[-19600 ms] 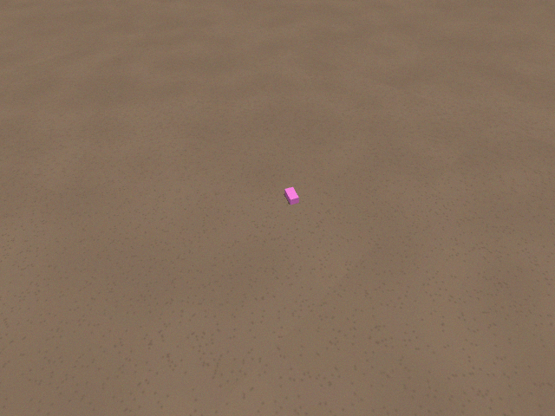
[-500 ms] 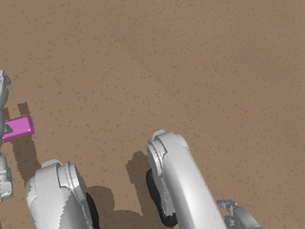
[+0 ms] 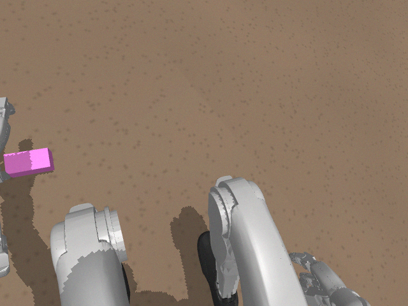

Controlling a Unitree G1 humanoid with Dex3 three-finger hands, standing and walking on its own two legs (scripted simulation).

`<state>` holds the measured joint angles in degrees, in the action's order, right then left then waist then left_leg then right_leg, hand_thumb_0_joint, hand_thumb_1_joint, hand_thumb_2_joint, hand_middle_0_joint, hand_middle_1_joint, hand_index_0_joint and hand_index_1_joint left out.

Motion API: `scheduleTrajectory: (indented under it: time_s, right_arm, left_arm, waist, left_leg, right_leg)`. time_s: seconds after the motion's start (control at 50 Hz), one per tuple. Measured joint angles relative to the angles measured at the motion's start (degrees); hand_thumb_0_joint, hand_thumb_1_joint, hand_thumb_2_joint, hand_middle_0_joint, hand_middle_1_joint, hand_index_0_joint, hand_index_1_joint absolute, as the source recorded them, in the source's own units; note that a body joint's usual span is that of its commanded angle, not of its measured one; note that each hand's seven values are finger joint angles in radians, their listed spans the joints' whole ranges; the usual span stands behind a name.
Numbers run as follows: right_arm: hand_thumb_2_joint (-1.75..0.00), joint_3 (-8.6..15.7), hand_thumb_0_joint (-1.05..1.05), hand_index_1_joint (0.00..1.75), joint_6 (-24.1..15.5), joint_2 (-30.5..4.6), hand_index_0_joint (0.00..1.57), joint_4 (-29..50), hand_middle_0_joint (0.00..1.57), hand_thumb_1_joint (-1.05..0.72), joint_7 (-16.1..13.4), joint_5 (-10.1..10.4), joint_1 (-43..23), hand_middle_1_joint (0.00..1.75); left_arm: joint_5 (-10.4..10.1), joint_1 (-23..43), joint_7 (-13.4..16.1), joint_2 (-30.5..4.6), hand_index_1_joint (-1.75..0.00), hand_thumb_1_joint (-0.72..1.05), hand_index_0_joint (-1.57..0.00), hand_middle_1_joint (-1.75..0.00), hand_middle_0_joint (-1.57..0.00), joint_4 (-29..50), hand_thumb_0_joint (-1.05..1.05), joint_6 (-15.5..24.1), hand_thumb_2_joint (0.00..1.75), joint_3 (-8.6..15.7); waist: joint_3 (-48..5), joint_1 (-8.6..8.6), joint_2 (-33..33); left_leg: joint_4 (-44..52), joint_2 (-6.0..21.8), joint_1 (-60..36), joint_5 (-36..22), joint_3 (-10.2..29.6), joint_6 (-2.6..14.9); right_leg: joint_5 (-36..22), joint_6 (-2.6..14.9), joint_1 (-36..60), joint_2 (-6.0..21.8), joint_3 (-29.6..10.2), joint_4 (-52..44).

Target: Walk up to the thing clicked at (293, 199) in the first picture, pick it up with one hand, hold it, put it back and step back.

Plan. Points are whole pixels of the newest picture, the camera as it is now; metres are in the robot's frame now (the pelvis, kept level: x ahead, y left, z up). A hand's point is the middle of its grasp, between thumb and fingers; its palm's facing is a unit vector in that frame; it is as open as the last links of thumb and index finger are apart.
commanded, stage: approach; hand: left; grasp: from above
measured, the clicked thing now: (30, 162) +0.45 +0.31 -0.29
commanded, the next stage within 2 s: close in in 0.02 s
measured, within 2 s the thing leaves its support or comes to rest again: neither
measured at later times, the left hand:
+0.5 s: hand (11, 160) +0.43 +0.32 -0.20, palm faces -0.45 -0.10 -0.88, open 14.0 cm
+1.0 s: hand (20, 158) +0.45 +0.31 -0.24, palm faces -0.46 -0.12 -0.88, open 14.3 cm
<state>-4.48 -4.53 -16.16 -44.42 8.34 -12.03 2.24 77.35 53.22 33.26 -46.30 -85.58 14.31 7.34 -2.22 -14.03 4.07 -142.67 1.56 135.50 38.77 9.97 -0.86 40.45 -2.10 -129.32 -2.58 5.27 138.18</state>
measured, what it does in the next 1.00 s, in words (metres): stands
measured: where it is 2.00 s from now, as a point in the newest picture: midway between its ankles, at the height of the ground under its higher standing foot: (172, 301)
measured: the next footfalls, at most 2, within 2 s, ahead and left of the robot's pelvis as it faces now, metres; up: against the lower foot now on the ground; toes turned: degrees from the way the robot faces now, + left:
none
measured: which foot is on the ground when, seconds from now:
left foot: down 0.00-1.00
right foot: down 0.00-1.00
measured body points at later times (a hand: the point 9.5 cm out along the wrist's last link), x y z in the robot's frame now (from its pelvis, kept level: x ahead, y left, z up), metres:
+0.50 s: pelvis -0.01 +0.00 +0.00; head +0.25 +0.10 +0.36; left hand +0.45 +0.32 -0.15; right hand +0.03 -0.27 -0.08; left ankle +0.07 +0.13 -0.27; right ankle +0.10 -0.12 -0.27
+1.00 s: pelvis +0.00 +0.00 -0.01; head +0.27 +0.10 +0.34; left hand +0.47 +0.32 -0.19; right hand +0.05 -0.26 -0.09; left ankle +0.07 +0.13 -0.27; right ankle +0.10 -0.12 -0.27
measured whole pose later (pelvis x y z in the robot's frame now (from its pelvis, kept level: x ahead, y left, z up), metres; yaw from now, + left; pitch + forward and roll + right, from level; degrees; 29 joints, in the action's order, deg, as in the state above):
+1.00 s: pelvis +0.00 +0.00 -0.01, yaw -4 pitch +28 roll -12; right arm -14.2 -10.3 -17.1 -40.8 12.1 -16.8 4.0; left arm 74.1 55.2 32.6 -56.4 -96.1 15.3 10.5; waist 7.1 -19.9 6.6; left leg -146.7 2.2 135.3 41.0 14.3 -1.1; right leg 40.2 -3.2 -128.6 -4.4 8.5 139.0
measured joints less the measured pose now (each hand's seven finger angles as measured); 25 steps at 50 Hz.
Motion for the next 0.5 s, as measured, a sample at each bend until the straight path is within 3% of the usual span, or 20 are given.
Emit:
scheduleTrajectory:
  time_s: [0.14,0.2,0.26,0.34,0.42,0.5]
  right_arm:
    - [-0.89,-1.75,-0.01,0.30,-0.25,0.14,0.20,2.25,0.20,-0.91,-0.22,1.27,0.15,0.30]
    - [-0.90,-2.56,-0.01,0.30,0.95,0.27,0.21,3.12,0.20,-0.91,-0.11,1.54,1.51,0.30]
    - [-0.90,-3.76,-0.01,0.30,2.35,0.14,0.21,3.62,0.20,-0.91,-0.01,1.57,3.17,0.30]
    - [-0.90,-5.37,0.00,0.30,3.59,-0.22,0.21,3.38,0.21,-0.91,-0.02,1.29,5.00,0.30]
    - [-0.90,-6.11,0.00,0.30,3.74,-0.55,0.21,2.50,0.21,-0.90,-0.16,0.30,5.54,0.30]
    - [-0.90,-6.53,0.00,0.30,2.67,-0.99,0.21,2.13,0.21,-0.90,-0.44,-1.30,5.04,0.30]
  left_arm:
    - [-4.80,7.45,-9.68,-3.06,-0.92,-0.39,-0.20,-0.93,-0.19,-3.49,0.00,-4.38,0.89,-3.84]
    - [-6.44,6.41,-14.17,-3.65,-0.95,-0.40,-0.19,-0.97,-0.17,-2.40,0.01,-3.25,0.89,-3.63]
    - [-6.97,3.78,-16.40,-3.77,-0.97,-0.42,-0.17,-1.00,-0.15,-0.22,0.01,-0.27,0.89,-2.47]
    - [-5.48,0.57,-14.42,-4.01,-1.00,-0.44,-0.16,-1.03,-0.13,1.71,0.01,4.74,0.90,0.02]
    - [-2.22,-0.06,-9.25,-5.41,-1.00,-0.47,-0.13,-1.02,-0.11,-0.84,0.01,7.89,0.92,1.30]
    - [0.60,0.90,-3.88,-7.24,-0.99,-0.50,-0.11,-1.00,-0.10,-5.24,0.01,8.14,0.96,1.36]
  waist:
    - [0.98,-1.48,-2.38]
    - [2.44,-1.85,-2.77]
    - [4.02,-1.65,-2.45]
    - [5.47,-1.22,-1.20]
    - [5.82,-1.78,0.20]
    - [5.94,-2.89,1.34]
  left_leg:
    - [1.39,0.32,-0.13,0.03,-0.20,0.58]
    - [1.92,0.34,-0.88,0.13,-0.04,0.56]
    - [2.23,0.43,-1.65,0.19,0.41,0.37]
    - [1.94,0.53,-2.16,0.20,1.31,-0.03]
    - [0.94,0.42,-1.73,-0.01,1.91,-0.23]
    - [-0.38,0.33,-0.78,-0.27,2.35,-0.22]
  right_leg:
    - [-0.20,-0.67,0.21,-0.17,-0.10,-1.69]
    - [-0.18,-0.73,1.01,-0.16,0.09,-2.34]
    - [-0.36,-0.61,1.76,-0.28,0.50,-2.90]
    - [-0.79,-0.35,2.25,-0.54,1.25,-3.05]
    - [-1.16,-0.25,1.90,-0.67,1.69,-2.31]
    - [-1.50,-0.26,1.11,-0.84,1.97,-1.30]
